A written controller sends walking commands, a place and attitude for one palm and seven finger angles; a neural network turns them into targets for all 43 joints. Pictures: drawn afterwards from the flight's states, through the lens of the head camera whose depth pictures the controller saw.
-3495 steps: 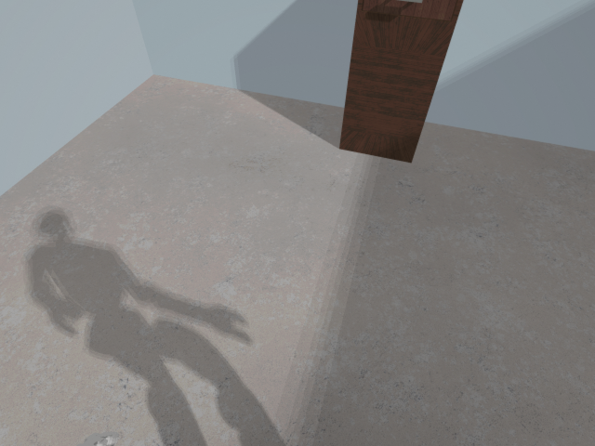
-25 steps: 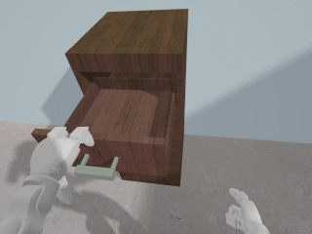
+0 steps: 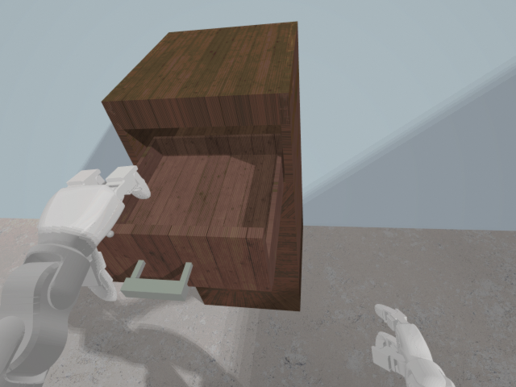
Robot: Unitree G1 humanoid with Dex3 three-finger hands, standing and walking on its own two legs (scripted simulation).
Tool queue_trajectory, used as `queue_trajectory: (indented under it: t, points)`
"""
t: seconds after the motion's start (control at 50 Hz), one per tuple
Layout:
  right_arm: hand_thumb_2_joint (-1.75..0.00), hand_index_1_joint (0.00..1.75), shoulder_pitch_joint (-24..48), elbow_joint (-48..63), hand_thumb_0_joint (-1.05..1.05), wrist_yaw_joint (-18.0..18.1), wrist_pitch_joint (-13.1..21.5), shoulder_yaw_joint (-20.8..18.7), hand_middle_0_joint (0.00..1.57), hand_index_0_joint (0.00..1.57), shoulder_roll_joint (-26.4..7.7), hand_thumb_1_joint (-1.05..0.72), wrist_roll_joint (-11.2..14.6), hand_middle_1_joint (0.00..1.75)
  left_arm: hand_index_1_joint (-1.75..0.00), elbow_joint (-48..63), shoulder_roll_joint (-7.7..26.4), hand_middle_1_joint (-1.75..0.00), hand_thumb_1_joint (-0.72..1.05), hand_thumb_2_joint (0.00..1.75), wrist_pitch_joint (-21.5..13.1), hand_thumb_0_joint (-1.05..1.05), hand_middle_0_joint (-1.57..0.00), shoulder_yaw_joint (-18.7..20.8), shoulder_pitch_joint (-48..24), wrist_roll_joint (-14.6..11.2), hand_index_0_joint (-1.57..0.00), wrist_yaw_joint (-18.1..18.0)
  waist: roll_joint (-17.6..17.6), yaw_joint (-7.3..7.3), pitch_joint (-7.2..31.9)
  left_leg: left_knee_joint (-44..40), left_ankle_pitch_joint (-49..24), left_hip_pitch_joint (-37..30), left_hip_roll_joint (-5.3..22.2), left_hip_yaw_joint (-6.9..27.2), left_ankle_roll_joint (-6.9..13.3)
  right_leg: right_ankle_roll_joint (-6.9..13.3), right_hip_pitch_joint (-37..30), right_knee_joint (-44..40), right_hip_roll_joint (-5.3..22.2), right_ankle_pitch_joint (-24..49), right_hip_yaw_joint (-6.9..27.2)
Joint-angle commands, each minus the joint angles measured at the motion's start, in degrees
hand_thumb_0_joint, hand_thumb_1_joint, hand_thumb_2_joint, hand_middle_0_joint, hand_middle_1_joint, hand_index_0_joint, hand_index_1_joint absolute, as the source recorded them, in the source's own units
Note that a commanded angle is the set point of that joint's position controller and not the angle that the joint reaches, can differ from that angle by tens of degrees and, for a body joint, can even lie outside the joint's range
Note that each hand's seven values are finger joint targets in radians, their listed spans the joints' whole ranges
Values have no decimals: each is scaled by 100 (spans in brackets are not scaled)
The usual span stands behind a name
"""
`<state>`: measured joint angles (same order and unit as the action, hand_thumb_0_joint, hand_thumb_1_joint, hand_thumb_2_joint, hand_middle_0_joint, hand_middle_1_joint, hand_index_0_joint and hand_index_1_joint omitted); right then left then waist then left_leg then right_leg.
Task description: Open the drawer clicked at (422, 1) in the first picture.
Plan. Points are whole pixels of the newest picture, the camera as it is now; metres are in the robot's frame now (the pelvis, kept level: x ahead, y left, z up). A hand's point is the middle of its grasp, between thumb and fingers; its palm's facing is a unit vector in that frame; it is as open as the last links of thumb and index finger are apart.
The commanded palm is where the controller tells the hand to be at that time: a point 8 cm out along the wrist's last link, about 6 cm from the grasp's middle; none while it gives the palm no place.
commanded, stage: draw the hand back to the body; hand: left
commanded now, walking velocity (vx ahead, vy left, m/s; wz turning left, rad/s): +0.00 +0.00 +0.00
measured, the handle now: (159, 277) +0.26 +0.23 +0.03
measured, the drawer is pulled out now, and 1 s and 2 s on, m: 0.30 0.30 0.30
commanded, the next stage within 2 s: step back with the hand held close in 1.68 s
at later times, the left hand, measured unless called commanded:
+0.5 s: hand (89, 257) +0.21 +0.26 +0.16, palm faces +0.09 -0.05 -0.99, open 13.8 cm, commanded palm +0.18 +0.26 +0.23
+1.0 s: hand (86, 232) +0.22 +0.23 +0.21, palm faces +0.43 -0.84 -0.32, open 12.8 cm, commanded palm +0.16 +0.27 +0.22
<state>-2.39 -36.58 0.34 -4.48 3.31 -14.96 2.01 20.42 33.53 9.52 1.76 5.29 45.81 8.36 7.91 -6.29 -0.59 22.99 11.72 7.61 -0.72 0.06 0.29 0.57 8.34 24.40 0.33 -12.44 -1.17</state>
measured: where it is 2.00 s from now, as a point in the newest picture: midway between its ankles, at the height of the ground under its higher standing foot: outside the picture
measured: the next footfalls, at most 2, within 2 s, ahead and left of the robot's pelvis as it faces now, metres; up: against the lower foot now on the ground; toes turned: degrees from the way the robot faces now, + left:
none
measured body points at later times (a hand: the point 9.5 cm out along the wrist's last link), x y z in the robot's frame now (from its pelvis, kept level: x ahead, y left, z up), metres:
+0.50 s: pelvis +0.00 -0.01 +0.00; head -0.01 -0.06 +0.44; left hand +0.20 +0.26 +0.21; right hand +0.23 -0.21 -0.10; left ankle +0.01 +0.12 -0.74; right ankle +0.01 -0.11 -0.74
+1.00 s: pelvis +0.01 +0.00 +0.00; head +0.00 -0.01 +0.45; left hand +0.19 +0.27 +0.23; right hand +0.20 -0.20 -0.08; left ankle +0.01 +0.12 -0.74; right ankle +0.01 -0.11 -0.74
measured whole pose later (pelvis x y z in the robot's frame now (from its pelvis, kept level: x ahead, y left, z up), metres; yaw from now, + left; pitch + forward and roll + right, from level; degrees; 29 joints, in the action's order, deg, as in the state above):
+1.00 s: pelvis +0.01 +0.00 +0.00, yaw +0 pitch -6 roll -1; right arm -10.9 -37.3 3.9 8.5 3.3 -11.1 -0.8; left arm 29.7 18.7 -8.5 19.0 19.1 -3.5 -5.2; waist 2.2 -4.3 -3.3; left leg 24.2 13.9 4.8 0.8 0.2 -0.2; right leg 1.0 4.0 21.9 -1.2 -12.5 -1.3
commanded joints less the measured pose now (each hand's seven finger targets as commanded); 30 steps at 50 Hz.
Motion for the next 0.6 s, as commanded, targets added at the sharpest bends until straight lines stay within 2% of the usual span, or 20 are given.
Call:
queue_trajectory:
  t: [0.0,0.02,0.06,0.08,0.1,0.12,0.18,0.2,0.22,0.24,0.28,0.3,0.34,0.38,0.4,0.46,0.48,0.5,0.56,0.58]
  points:
    - [-90,30,1072,1023,0,-14,408,-146,20,20,-420,-90,-52,30,-120,1173,1213,-120,-50,30,-265,0,-30,960,-1307,36,-30,-275,-525,-81,1086,-216,-868,3,-43,-21,44,15,-382,-333,-71,518,-29]
    - [-90,30,984,926,0,22,391,-209,20,20,-442,-90,-43,30,-120,911,1329,-120,-50,30,-293,0,-30,1142,-1029,7,-30,-342,-568,-46,930,-217,-839,1,-35,-42,50,5,-318,-405,-88,527,6]
    - [-90,30,990,967,0,21,410,-203,20,20,-458,-90,-50,30,-120,1030,1340,-120,-50,30,-343,0,-30,1133,-1207,53,-30,-428,-590,-82,966,-190,-867,-15,-51,-42,45,-7,-274,-409,-54,536,10]
    - [-90,30,1075,976,0,19,458,-202,20,20,-464,-90,-3,30,-120,1099,1435,-120,-50,30,-358,0,-30,1310,-1216,-44,-30,-483,-354,-69,1000,-135,-817,-41,-26,-19,28,23,-275,-420,-87,478,72]
    - [-90,30,1004,965,0,10,479,-179,20,20,-420,-90,-63,30,-120,1087,1343,-120,-50,30,-376,0,-30,1165,-1264,35,-30,-496,-349,-103,1085,-132,-881,-40,-58,-29,34,22,-319,-368,-37,507,22]
    - [-90,30,956,891,0,37,459,-235,20,20,-438,-90,-46,30,-120,897,1386,-120,-50,30,-362,0,-30,1259,-1015,-22,-30,-527,-445,-55,931,-145,-849,-22,-54,-40,36,7,-272,-423,-57,519,38]
    - [-90,30,1061,956,0,43,493,-227,20,20,-496,-90,-21,30,-120,1032,1638,-120,-50,30,-337,0,-30,1563,-860,-119,-30,-546,-376,-103,993,-34,-911,-22,-44,-15,31,22,-344,-390,-44,698,152]
    - [-90,30,996,943,0,30,495,-202,20,20,-456,-90,-62,30,-120,1008,1473,-120,-50,30,-332,0,-30,1370,-835,-62,-30,-504,-396,-103,1086,-33,-954,-8,-63,-44,33,-2,-367,-330,-6,699,73]
    - [-90,30,953,895,0,49,471,-244,20,20,-470,-90,-38,30,-120,891,1385,-120,-50,30,-325,0,-30,1314,-625,-124,-30,-479,-489,-26,880,-60,-925,13,-51,-53,38,-20,-259,-381,-35,700,52]
    - [-90,30,970,960,0,50,475,-237,20,20,-510,-90,-41,30,-120,1031,1392,-120,-50,30,-335,0,-30,1279,-646,-156,-30,-444,-438,-40,842,-74,-819,32,-60,-58,41,-39,-226,-390,-24,622,53]
    - [-90,30,1043,988,0,80,531,-240,20,20,-533,-90,-8,30,-120,1133,1614,-120,-50,30,-377,0,-30,1554,-585,-285,-30,-414,-397,-28,841,4,-727,30,-32,-33,39,-22,-209,-403,-37,555,127]
    - [-90,30,969,992,0,71,547,-206,20,20,-490,-90,-70,30,-120,1173,1561,-120,-50,30,-423,0,-30,1466,-585,-193,-30,-383,-531,-62,1028,17,-786,26,-62,-29,50,-38,-277,-344,2,563,66]
    - [-90,30,904,1013,0,92,539,-248,20,20,-521,-90,-75,30,-120,1263,1519,-120,-50,30,-482,0,-30,1511,-159,-263,-30,-370,-554,-62,927,35,-873,2,-62,-42,66,-57,-244,-346,-8,737,49]
    - [-90,30,972,1031,0,94,581,-244,20,20,-550,-90,-34,30,-120,1420,1741,-120,-50,30,-562,0,-30,1818,-134,-392,-30,-407,-441,-43,885,108,-818,3,-22,-19,37,-35,-183,-375,-41,680,112]
    - [-90,30,933,1043,0,82,599,-206,20,20,-490,-90,-100,30,-120,1474,1547,-120,-50,30,-605,0,-30,1601,-227,-325,-30,-406,-418,-57,935,96,-822,16,-53,-24,42,-46,-176,-340,12,637,40]
    - [-90,30,853,1011,0,112,569,-260,20,20,-522,-90,-99,30,-120,1421,1620,-120,-50,30,-648,0,-30,1763,21,-344,-30,-507,-483,-59,746,69,-830,38,-38,-21,35,-53,-57,-370,-11,633,2]
    - [-90,30,934,1001,0,105,605,-257,20,20,-535,-90,-51,30,-120,1496,1714,-120,-50,30,-668,0,-30,1922,-29,-412,-30,-552,-287,-43,745,92,-770,29,-3,1,6,-17,-49,-398,-45,538,56]
    - [-90,30,881,1024,0,91,609,-230,20,20,-485,-90,-117,30,-120,1554,1594,-120,-50,30,-692,0,-30,1768,-83,-323,-30,-568,-299,-90,924,73,-794,8,-28,-5,10,-24,-107,-348,-1,489,-18]
    - [-90,30,861,1016,0,97,560,-276,20,20,-515,-90,-100,30,-120,1534,1608,-120,-50,30,-634,0,-30,1822,306,-311,-30,-640,-329,-99,797,35,-890,20,-23,-13,6,-32,-91,-349,-20,631,-29]
    - [-90,30,964,1030,0,89,586,-255,20,20,-518,-90,-50,30,-120,1566,1589,-120,-50,30,-605,0,-30,1876,289,-426,-30,-646,-254,-74,721,53,-773,47,7,12,-11,-10,-74,-382,-39,534,15]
